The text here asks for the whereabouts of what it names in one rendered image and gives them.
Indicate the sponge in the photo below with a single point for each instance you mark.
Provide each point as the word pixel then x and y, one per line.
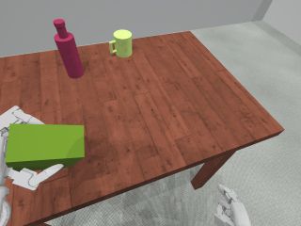
pixel 40 146

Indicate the right robot hand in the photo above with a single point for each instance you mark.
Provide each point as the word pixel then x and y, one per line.
pixel 235 213

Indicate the robot left forearm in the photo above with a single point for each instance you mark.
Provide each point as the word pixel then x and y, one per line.
pixel 5 209

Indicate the left robot hand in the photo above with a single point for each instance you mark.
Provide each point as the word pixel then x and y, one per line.
pixel 25 178

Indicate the table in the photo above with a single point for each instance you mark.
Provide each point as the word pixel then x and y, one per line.
pixel 166 108

